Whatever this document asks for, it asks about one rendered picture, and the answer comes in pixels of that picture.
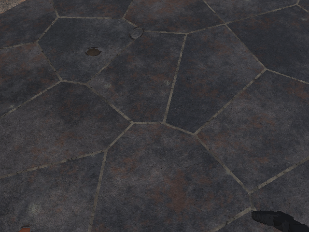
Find right robot hand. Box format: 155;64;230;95
251;211;309;232

